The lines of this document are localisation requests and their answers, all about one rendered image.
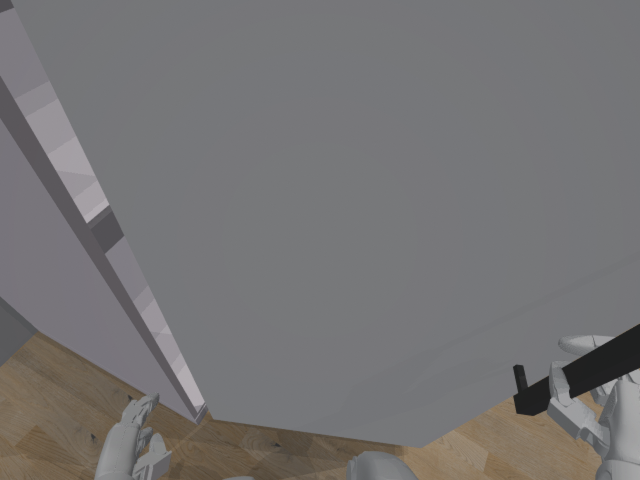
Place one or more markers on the right robot thigh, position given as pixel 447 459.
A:
pixel 375 465

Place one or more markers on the robot left hand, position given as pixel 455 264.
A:
pixel 125 441

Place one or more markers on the fridge door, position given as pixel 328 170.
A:
pixel 356 216

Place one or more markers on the robot right forearm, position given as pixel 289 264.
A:
pixel 618 470

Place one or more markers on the handle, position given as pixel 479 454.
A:
pixel 610 361

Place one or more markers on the robot right hand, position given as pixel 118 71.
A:
pixel 620 398

